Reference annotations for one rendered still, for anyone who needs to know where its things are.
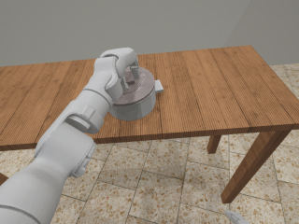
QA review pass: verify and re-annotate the lid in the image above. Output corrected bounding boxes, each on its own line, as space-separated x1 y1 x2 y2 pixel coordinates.
113 66 155 106

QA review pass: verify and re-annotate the table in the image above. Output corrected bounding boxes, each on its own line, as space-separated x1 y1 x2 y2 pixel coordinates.
0 45 299 203

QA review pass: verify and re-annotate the right robot hand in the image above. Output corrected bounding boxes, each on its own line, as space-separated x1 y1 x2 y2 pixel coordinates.
225 210 250 224

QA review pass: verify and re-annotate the knob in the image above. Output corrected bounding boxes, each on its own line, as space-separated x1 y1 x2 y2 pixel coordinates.
124 70 135 86

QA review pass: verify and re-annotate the pot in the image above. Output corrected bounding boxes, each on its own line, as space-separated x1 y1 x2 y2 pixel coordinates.
108 79 164 121

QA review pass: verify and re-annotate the left robot hand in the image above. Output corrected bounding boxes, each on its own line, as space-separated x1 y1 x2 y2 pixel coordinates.
100 48 140 91

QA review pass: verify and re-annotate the left robot forearm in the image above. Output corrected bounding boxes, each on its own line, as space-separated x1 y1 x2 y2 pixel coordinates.
34 52 126 158

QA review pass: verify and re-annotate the left robot upper arm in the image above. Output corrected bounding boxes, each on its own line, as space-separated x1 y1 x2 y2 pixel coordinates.
0 121 96 224

